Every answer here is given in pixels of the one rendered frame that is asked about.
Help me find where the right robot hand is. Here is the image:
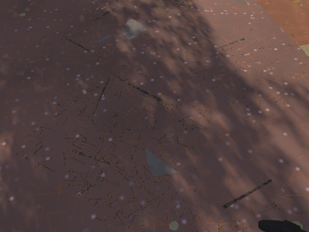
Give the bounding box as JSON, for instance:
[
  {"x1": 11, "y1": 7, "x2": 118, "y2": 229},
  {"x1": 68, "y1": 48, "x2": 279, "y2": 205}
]
[{"x1": 258, "y1": 219, "x2": 307, "y2": 232}]

